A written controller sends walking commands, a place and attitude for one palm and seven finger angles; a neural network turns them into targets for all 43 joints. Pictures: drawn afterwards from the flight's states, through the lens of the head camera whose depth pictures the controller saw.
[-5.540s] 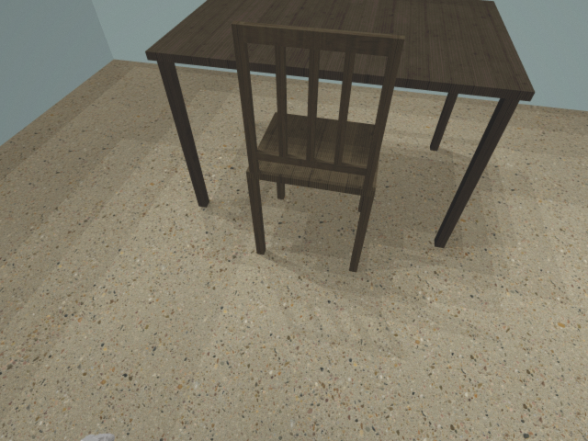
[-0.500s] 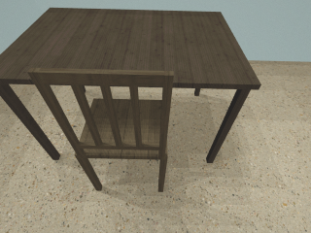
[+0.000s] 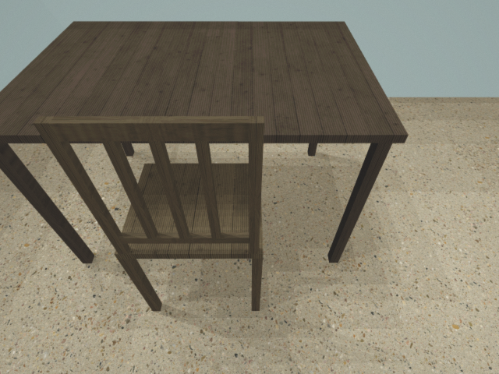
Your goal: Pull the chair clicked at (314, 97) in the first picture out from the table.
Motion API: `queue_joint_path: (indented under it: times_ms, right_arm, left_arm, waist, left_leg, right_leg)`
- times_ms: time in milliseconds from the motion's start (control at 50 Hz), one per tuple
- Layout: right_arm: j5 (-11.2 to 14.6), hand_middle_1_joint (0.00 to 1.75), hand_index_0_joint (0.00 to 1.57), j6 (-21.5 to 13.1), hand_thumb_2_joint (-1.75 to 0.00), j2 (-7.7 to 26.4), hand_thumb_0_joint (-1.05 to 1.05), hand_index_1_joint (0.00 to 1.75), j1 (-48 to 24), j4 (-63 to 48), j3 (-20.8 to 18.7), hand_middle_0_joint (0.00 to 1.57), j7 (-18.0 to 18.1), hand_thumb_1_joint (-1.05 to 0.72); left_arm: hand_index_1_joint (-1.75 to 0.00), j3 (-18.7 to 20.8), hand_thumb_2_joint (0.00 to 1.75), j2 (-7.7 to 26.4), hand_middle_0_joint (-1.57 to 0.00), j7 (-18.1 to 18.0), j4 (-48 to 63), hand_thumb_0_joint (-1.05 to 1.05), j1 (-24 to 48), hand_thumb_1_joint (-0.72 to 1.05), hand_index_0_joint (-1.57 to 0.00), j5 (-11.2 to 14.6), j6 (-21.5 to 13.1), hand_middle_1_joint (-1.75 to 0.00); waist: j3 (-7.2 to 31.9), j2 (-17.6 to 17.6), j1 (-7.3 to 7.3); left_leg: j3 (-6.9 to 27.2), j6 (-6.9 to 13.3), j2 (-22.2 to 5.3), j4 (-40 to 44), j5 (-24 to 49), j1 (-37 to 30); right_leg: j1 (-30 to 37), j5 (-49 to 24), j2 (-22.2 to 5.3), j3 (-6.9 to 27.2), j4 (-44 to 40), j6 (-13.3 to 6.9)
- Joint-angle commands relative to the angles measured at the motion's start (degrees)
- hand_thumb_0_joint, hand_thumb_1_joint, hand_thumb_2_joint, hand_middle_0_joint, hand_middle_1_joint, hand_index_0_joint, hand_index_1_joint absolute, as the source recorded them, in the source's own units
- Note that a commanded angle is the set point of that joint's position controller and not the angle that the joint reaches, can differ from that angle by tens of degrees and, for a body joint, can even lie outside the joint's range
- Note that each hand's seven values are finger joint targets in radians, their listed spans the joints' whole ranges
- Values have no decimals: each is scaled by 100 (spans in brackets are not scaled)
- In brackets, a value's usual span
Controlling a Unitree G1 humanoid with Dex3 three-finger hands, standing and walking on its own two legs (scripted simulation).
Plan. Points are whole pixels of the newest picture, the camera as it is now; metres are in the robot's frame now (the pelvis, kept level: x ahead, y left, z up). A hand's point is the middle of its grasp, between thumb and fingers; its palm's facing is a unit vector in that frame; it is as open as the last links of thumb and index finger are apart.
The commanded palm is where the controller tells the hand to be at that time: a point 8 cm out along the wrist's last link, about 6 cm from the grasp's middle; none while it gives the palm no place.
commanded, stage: shuffle to correct the standing spot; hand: left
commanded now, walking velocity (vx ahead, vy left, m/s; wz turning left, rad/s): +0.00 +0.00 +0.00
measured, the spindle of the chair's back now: (172, 195) +0.49 +0.21 -0.06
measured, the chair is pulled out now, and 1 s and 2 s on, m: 0.00 0.00 0.00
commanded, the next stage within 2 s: come to a stop and stand still in 0.18 s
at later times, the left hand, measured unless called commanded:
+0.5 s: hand out of the picture +0.01 +0.15 -0.18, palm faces +0.08 -0.98 -0.19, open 7.4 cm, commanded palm none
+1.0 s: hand out of the picture +0.06 +0.19 -0.17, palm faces +0.02 -0.97 -0.24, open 7.4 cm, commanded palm none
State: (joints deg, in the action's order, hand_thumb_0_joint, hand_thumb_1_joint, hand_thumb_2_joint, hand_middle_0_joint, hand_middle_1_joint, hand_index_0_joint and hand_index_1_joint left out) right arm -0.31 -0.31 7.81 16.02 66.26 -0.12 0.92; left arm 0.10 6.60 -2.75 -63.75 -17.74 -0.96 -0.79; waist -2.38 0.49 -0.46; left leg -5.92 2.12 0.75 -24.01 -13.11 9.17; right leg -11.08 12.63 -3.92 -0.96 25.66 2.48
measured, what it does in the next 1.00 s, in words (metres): stands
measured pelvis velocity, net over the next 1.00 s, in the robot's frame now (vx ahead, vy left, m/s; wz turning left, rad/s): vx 0.01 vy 0.00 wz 0.01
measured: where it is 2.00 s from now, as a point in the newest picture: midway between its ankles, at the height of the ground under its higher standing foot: outside the picture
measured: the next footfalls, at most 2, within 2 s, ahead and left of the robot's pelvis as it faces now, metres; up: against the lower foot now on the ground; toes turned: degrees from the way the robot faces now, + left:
none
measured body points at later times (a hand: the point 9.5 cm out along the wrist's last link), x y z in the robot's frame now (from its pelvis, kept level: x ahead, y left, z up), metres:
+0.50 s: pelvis +0.05 -0.01 +0.00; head +0.08 -0.02 +0.44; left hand +0.01 +0.20 -0.16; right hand +0.02 -0.22 -0.17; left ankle +0.00 +0.09 -0.74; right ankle +0.01 -0.15 -0.74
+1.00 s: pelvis +0.01 +0.00 -0.01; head +0.00 -0.01 +0.44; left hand +0.06 +0.24 -0.15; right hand +0.07 -0.23 -0.16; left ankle +0.01 +0.10 -0.74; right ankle +0.01 -0.14 -0.74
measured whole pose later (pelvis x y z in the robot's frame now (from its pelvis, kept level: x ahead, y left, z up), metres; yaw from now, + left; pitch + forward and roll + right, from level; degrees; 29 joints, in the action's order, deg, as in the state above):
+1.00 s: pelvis +0.01 +0.00 -0.01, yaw +0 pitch -2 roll +0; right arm -0.9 0.0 10.8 13.6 56.4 0.2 0.5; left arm -0.6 10.8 -1.9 -56.7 -14.1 -0.9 0.5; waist -0.8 0.7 -0.2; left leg -4.3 1.8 0.2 -30.2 -16.4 12.1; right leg -12.6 15.9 -3.4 -1.3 30.3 1.8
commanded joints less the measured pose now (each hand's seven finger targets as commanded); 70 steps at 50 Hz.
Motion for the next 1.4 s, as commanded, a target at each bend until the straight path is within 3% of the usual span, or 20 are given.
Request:
queue_joint_path:
  times_ms: [0,120,260,300,380,400,460,640,660,680,700,720,740,760,800,860,940,980,1080,1380]
  right_arm:
    - [-10,30,20,-65,-90,482,0,30,406,-123,-93,20,29,-90]
    - [-68,30,20,28,-90,535,0,30,470,-105,-135,20,18,-90]
    - [-53,30,20,-75,-90,430,0,30,669,-184,-111,20,36,-90]
    - [-38,30,20,-140,-90,363,0,30,738,-155,-52,20,63,-90]
    - [-11,30,20,-200,-90,440,0,30,894,4,-11,20,196,-90]
    - [0,30,20,-178,-90,466,0,30,864,-10,-17,20,221,-90]
    - [21,30,20,-80,-90,533,0,30,773,-165,-118,20,235,-90]
    - [-6,30,20,11,-90,570,0,30,350,-430,-219,20,156,-90]
    - [91,30,20,-73,-90,906,0,30,-232,-999,-301,20,90,-90]
    - [17,30,20,-60,-90,633,0,30,37,-1215,-267,20,20,-90]
    - [21,30,20,-46,-90,510,0,30,29,-1226,-228,20,9,-90]
    - [23,30,20,-62,-90,482,0,30,152,-1184,-201,20,-3,-90]
    - [-39,30,20,-94,-90,571,0,30,239,-1097,-179,20,-17,-90]
    - [-62,30,20,-105,-90,685,0,30,172,-1130,-170,20,-6,-90]
    - [-39,30,20,-83,-90,790,0,30,-32,-1228,-134,20,17,-90]
    - [-39,30,20,-54,-90,859,0,30,-80,-1299,-100,20,-10,-90]
    - [-70,30,20,-42,-90,940,0,30,-51,-1233,-89,20,-48,-90]
    - [-71,30,20,-46,-90,992,0,30,-35,-1219,-86,20,-53,-90]
    - [-56,30,20,-86,-90,963,0,30,59,-1076,-52,20,-50,-90]
    - [6,30,20,-184,-90,696,0,30,332,-360,28,20,43,-90]
  left_arm:
    - [-30,96,90,540,-20,-21,93,0,-513,90,-20,-5,-78,-30]
    - [-30,146,90,558,-20,58,96,0,-590,90,-20,-66,-23,-30]
    - [-30,222,90,565,-20,114,103,0,-814,90,-20,-38,-87,-30]
    - [-30,212,90,485,-20,90,74,0,-806,90,-20,-28,-111,-30]
    - [-30,152,90,383,-20,-34,-50,0,-905,90,-20,10,-138,-30]
    - [-30,157,90,424,-20,-62,-75,0,-951,90,-20,36,-134,-30]
    - [-30,217,90,608,-20,-105,54,0,-884,90,-20,36,-84,-30]
    - [-30,265,90,687,-20,-81,401,0,-390,90,-20,-11,16,-30]
    - [-30,259,90,1057,-20,-223,303,0,-685,90,-20,-21,-67,-30]
    - [-30,261,90,1050,-20,-197,621,0,-462,90,-20,-14,-131,-30]
    - [-30,190,90,1029,-20,-158,713,0,-205,90,-20,-25,-151,-30]
    - [-30,170,90,997,-20,-127,851,0,-36,90,-20,-22,-136,-30]
    - [-30,163,90,1022,-20,-88,919,0,38,90,-20,25,-119,-30]
    - [-30,158,90,1014,-20,-64,946,0,-18,90,-20,41,-86,-30]
    - [-30,97,90,945,-20,-36,878,0,-11,90,-20,16,4,-30]
    - [-30,48,90,990,-20,34,902,0,136,90,-20,3,30,-30]
    - [-30,37,90,1079,-20,86,943,0,160,90,-20,-10,59,-30]
    - [-30,36,90,1072,-20,96,915,0,54,90,-20,-15,52,-30]
    - [-30,29,90,1045,-20,112,824,0,-50,90,-20,-11,1,-30]
    - [-30,-12,90,862,-20,60,193,0,-326,90,-20,32,-88,-30]
  waist:
    - [-213,-106,9]
    - [-683,-60,27]
    - [-654,-276,21]
    - [-514,-236,16]
    - [54,172,19]
    - [74,160,38]
    - [121,-6,21]
    - [367,12,32]
    - [475,-1185,196]
    - [717,-1556,5]
    - [789,-1350,-30]
    - [715,-392,-151]
    - [616,619,-122]
    - [492,977,-28]
    - [3,666,70]
    - [-418,-94,32]
    - [-606,206,23]
    - [-446,66,50]
    - [-236,-143,48]
    - [42,-91,67]
  left_leg:
    - [688,-69,-635,610,188,154]
    - [830,5,-611,737,-1837,606]
    - [589,56,-461,162,-1230,632]
    - [536,44,-493,96,-110,449]
    - [576,-32,-720,-257,3616,-309]
    - [545,-78,-715,-294,3890,-360]
    - [490,-121,-688,-341,3694,-350]
    - [595,-45,-754,-161,2520,-320]
    - [436,-201,-855,-1515,2518,210]
    - [483,-147,-421,-1246,-338,818]
    - [369,-150,-311,-931,-875,742]
    - [375,-142,-310,-397,-318,360]
    - [477,-60,-488,-329,757,114]
    - [743,39,-729,-363,1634,220]
    - [895,131,-829,-130,1357,551]
    - [895,78,-662,158,-58,817]
    - [1006,55,-612,651,-1251,1016]
    - [1033,56,-620,710,-1405,1007]
    - [959,52,-578,619,-997,758]
    - [702,-4,-618,270,803,142]
  right_leg:
    - [-207,-386,-248,276,-452,-288]
    - [-678,1673,-145,313,-564,-354]
    - [-559,1420,-282,561,-473,-590]
    - [-338,210,-252,421,-204,-550]
    - [181,-2492,-195,92,317,-362]
    - [259,-2892,-243,123,277,-348]
    - [303,-3581,-341,171,448,-372]
    - [139,-2230,-292,302,332,-394]
    - [216,-4205,-561,446,2,-241]
    - [773,-4087,-830,683,205,-529]
    - [625,-3367,-893,665,224,-654]
    - [287,-2608,-782,609,403,-699]
    - [62,-1930,-427,380,620,-598]
    - [-42,-1224,-197,237,582,-494]
    - [-96,-125,12,69,335,-410]
    - [-307,323,-67,247,-51,-406]
    - [-475,971,-33,269,-221,-407]
    - [-391,965,-39,271,-217,-389]
    - [-380,825,-142,346,-323,-389]
    - [20,-749,-259,285,-217,-375]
